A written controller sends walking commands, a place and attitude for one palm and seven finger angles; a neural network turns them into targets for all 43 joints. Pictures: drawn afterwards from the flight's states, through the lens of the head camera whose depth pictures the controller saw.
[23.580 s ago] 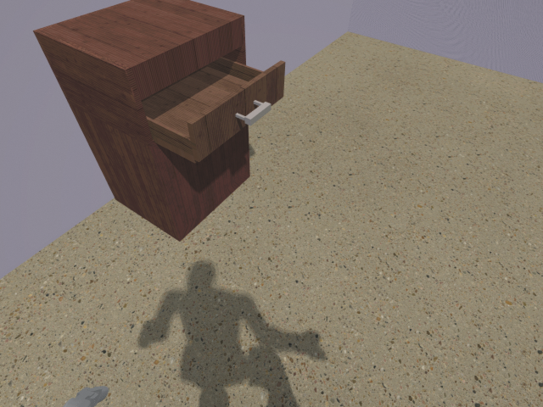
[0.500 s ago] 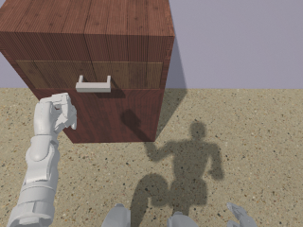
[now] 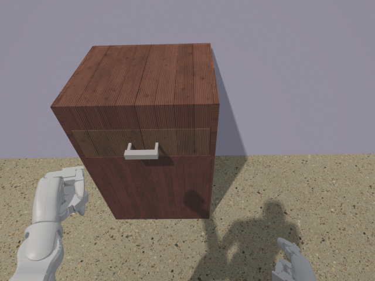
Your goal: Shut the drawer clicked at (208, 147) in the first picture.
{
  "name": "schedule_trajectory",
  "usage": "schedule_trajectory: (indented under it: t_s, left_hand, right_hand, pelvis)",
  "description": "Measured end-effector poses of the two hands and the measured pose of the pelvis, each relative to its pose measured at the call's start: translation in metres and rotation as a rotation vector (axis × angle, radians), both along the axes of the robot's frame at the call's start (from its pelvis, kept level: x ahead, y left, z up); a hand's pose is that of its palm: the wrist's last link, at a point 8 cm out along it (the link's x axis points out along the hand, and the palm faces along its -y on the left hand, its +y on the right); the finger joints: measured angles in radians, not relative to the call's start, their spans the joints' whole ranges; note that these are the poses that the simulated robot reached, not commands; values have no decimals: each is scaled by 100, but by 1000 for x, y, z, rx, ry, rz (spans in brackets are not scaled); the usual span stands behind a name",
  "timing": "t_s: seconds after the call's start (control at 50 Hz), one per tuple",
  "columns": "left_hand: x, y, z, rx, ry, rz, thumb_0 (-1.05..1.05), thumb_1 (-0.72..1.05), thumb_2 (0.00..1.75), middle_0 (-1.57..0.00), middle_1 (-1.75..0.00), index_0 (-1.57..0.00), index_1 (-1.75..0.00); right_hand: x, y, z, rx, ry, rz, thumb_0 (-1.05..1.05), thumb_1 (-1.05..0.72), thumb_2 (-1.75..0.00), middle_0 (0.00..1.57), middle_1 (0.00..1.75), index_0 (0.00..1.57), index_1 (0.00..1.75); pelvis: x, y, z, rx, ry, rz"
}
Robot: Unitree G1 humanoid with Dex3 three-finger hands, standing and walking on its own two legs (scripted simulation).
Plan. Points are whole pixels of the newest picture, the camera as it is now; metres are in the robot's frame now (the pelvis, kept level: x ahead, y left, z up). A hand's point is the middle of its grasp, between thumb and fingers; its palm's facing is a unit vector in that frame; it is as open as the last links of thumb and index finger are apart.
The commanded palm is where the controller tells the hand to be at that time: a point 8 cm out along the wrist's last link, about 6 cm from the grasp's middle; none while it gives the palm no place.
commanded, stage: draw the hand back to the body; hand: left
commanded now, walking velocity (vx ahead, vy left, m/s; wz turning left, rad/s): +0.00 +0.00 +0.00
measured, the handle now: (142, 150) +0.57 +0.22 -0.13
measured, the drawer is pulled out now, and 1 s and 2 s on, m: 0.00 0.00 0.00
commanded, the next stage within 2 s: step back with the hand held close in 0.48 s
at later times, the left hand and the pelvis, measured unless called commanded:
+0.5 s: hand (44, 216) +0.18 +0.23 +0.17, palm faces +0.42 -0.82 -0.38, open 3.3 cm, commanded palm +0.13 +0.26 +0.19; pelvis +0.00 -0.02 +0.01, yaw +0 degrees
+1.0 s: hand (43, 219) +0.17 +0.23 +0.16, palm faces +0.23 -0.83 -0.51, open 3.3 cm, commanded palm +0.11 +0.28 +0.19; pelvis -0.03 +0.01 +0.01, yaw -2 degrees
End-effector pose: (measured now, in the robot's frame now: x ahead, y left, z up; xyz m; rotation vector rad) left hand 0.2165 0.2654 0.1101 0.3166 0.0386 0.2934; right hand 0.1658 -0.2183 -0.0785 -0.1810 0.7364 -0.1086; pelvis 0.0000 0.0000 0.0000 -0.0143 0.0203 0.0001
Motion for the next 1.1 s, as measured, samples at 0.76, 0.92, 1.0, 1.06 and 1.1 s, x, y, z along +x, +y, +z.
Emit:
schedule_trajectory:
  t_s: [0.76,0.92,1.0,1.06,1.1]
  left_hand:
    - [-66,0,96,257,-233,16,2,89,90,-141,-160,-141,-160]
    - [-65,2,65,229,-71,-83,2,89,90,-140,-160,-140,-160]
    - [-76,10,71,254,-98,-102,2,88,90,-140,-160,-140,-160]
    - [-89,16,81,280,-151,-97,2,88,90,-141,-160,-140,-160]
    - [-98,19,86,293,-185,-88,2,88,90,-141,-160,-140,-160]
  right_hand:
    - [-6,-26,14,-17,-47,5,1,-90,-89,20,30,21,30]
    - [-37,-32,10,-45,49,-92,1,-90,-89,20,30,20,30]
    - [-49,-26,12,-71,70,-91,1,-90,-89,20,30,20,30]
    - [-53,-18,15,-78,54,-76,1,-90,-89,20,30,20,30]
    - [-55,-12,16,-74,31,-64,1,-90,-89,20,30,20,30]
  pelvis:
    - [-7,-13,14,-5,-58,-25]
    - [-20,2,14,3,-16,-47]
    - [-29,7,13,3,-12,-42]
    - [-38,11,11,1,-16,-36]
    - [-45,13,10,1,-20,-33]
